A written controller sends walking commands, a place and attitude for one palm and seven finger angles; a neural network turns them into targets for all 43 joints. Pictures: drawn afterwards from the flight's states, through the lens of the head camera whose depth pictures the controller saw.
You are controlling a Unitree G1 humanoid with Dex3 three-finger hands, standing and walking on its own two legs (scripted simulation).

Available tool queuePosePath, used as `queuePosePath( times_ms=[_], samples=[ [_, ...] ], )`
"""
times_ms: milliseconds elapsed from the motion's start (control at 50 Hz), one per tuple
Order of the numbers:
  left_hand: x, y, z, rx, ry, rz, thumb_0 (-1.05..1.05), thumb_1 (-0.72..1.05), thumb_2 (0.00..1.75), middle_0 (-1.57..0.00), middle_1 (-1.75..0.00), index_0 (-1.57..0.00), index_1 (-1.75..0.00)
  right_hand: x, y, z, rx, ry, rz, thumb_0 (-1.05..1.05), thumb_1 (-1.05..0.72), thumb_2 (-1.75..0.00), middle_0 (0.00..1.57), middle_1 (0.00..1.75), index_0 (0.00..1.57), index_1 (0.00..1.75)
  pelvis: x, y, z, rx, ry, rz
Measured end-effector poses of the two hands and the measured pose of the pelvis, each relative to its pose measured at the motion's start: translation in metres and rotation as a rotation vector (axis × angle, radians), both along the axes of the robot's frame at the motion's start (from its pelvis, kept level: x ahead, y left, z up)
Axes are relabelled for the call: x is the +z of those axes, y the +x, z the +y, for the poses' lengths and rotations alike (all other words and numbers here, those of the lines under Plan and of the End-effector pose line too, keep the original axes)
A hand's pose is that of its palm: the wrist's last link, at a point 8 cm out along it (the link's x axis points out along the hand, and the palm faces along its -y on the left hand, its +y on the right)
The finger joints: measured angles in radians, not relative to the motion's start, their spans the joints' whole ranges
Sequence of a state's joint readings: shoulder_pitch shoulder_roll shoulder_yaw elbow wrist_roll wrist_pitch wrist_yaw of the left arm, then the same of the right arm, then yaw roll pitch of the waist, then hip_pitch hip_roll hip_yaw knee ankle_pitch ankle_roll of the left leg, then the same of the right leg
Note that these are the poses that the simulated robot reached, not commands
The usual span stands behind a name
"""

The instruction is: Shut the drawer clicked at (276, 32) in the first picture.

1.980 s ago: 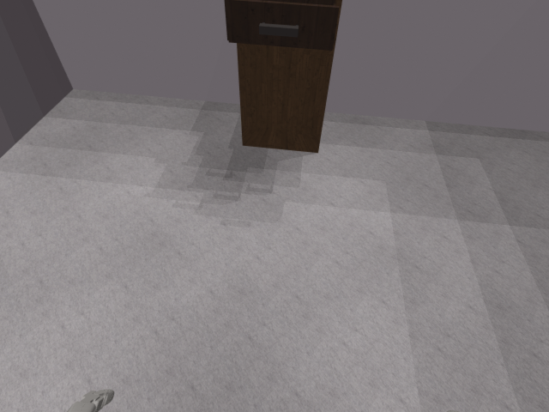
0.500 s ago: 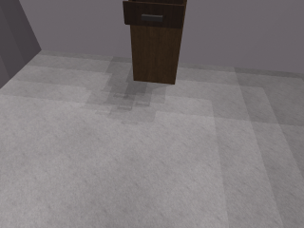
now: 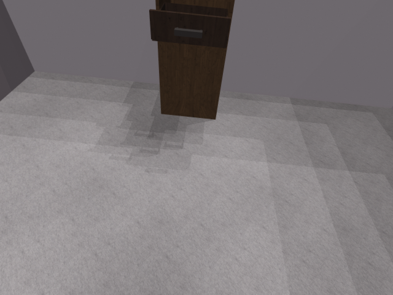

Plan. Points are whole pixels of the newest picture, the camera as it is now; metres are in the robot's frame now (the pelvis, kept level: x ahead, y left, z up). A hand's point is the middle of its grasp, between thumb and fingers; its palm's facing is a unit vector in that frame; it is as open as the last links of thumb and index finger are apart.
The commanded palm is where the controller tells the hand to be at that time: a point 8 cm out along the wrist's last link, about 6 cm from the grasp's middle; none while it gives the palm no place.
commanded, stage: walk to a spot facing it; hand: left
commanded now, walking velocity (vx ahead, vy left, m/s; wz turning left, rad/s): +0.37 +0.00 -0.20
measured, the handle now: (188, 31) +1.28 +0.13 +0.02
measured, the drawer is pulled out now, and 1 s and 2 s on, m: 0.27 0.27 0.27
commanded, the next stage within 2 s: turn to face it in 1.36 s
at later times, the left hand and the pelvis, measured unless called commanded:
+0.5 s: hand (157, 245) +0.28 +0.12 -0.16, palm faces -0.05 -0.98 -0.19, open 7.3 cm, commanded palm none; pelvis +0.19 -0.06 +0.00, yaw -4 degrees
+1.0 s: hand (145, 215) +0.37 +0.17 -0.17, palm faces -0.01 -0.99 -0.12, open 7.4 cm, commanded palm none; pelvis +0.39 +0.00 +0.01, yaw -5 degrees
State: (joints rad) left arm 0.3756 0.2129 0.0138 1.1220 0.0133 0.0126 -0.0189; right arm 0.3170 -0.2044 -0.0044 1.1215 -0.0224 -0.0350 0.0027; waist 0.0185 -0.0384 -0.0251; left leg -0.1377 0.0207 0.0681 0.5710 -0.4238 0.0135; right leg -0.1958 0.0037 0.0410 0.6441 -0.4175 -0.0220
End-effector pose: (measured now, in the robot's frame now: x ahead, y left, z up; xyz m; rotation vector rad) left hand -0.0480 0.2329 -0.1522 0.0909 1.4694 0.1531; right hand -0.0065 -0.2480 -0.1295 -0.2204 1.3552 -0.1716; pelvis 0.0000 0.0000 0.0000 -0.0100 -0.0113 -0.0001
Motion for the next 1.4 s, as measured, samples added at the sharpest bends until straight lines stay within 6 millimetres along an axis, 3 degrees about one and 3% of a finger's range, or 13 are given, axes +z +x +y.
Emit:
queuePosePath(
  times_ms=[80,200,280,340,420,520,620,780,860,940,1120,1280,1400],
  samples=[
    [0.002,0.031,-0.004,-0.055,-0.02,0.043,0.01,0.91,0.9,-0.2,-0.3,-0.2,-0.3,0.003,-0.031,0.021,-0.099,0.017,0.066,0.0,-0.91,-0.9,0.2,0.3,0.2,0.3,0.004,0.022,0.002,-0.024,-0.003,-0.003],
    [0.008,0.144,-0.013,-0.122,-0.016,-0.093,0.01,0.91,0.9,-0.2,-0.3,-0.2,-0.3,0.017,-0.078,0.045,-0.21,0.072,0.307,0.0,-0.91,-0.9,0.2,0.3,0.2,0.3,0.006,0.061,-0.008,-0.05,-0.002,0.002],
    [0.01,0.235,-0.029,-0.187,0.006,-0.212,0.01,0.92,0.9,-0.19,-0.3,-0.2,-0.3,0.016,-0.082,0.047,-0.271,0.109,0.422,0.0,-0.91,-0.9,0.21,0.3,0.2,0.3,-0.002,0.096,-0.023,-0.073,-0.001,0.001],
    [0.005,0.292,-0.044,-0.213,0.032,-0.311,0.01,0.92,0.9,-0.19,-0.3,-0.2,-0.3,0.004,-0.063,0.035,-0.297,0.128,0.46,0.0,-0.91,-0.9,0.21,0.3,0.2,0.3,-0.017,0.128,-0.04,-0.082,0.011,-0.009],
    [0.009,0.322,-0.058,-0.186,0.039,-0.35,0.0,0.92,0.9,-0.19,-0.3,-0.2,-0.3,-0.01,0.01,0.004,-0.282,0.111,0.341,0.01,-0.91,-0.9,0.21,0.3,0.2,0.3,-0.013,0.157,-0.054,-0.077,0.004,-0.032],
    [0.018,0.324,-0.065,-0.144,0.044,-0.288,0.0,0.94,0.9,-0.2,-0.3,-0.2,-0.3,-0.009,0.145,-0.031,-0.2,0.069,0.052,0.0,-0.91,-0.9,0.2,0.29,0.19,0.3,0.003,0.194,-0.06,-0.067,-0.006,-0.03],
    [0.019,0.319,-0.062,-0.104,0.028,-0.212,0.0,0.94,0.9,-0.2,-0.3,-0.2,-0.3,0.006,0.26,-0.043,-0.129,0.048,-0.145,0.0,-0.93,-0.9,0.2,0.29,0.19,0.3,0.01,0.233,-0.058,-0.057,-0.02,-0.017],
    [0.001,0.31,-0.053,0.012,-0.037,-0.056,0.01,0.92,0.9,-0.2,-0.3,-0.2,-0.3,0.019,0.393,-0.022,0.015,0.028,-0.23,0.0,-0.93,-0.9,0.2,0.29,0.19,0.3,0.006,0.306,-0.035,-0.035,-0.044,-0.004],
    [-0.008,0.318,-0.04,0.024,-0.061,0.056,0.01,0.91,0.9,-0.2,-0.3,-0.2,-0.3,0.014,0.435,-0.002,0.031,0.016,-0.264,0.0,-0.92,-0.9,0.2,0.29,0.19,0.3,-0.004,0.342,-0.017,-0.048,-0.027,-0.009],
    [0.002,0.363,-0.023,-0.02,-0.05,0.065,0.01,0.91,0.9,-0.2,-0.3,-0.2,-0.3,0.016,0.433,0.009,-0.063,0.009,-0.231,-0.01,-0.93,-0.9,0.2,0.3,0.2,0.3,0.005,0.372,-0.007,-0.072,-0.013,-0.015],
    [0.018,0.523,-0.014,-0.114,-0.007,-0.124,0.01,0.91,0.9,-0.19,-0.3,-0.2,-0.3,0.014,0.389,0.018,-0.196,0.03,0.022,-0.01,-0.94,-0.9,0.2,0.29,0.2,0.3,0.017,0.44,-0.009,-0.121,0.012,-0.01],
    [0.024,0.671,-0.059,-0.27,0.006,-0.241,0.01,0.92,0.9,-0.19,-0.3,-0.2,-0.3,0.0,0.372,0.034,-0.345,0.134,0.203,0.0,-0.92,-0.9,0.2,0.29,0.2,0.3,0.008,0.505,-0.038,-0.181,0.03,-0.011],
    [0.016,0.762,-0.111,-0.338,0.019,-0.359,0.01,0.91,0.9,-0.19,-0.3,-0.2,-0.3,-0.022,0.398,0.014,-0.402,0.198,0.299,0.0,-0.91,-0.9,0.2,0.3,0.2,0.3,-0.014,0.559,-0.08,-0.211,0.025,-0.014]
  ],
)
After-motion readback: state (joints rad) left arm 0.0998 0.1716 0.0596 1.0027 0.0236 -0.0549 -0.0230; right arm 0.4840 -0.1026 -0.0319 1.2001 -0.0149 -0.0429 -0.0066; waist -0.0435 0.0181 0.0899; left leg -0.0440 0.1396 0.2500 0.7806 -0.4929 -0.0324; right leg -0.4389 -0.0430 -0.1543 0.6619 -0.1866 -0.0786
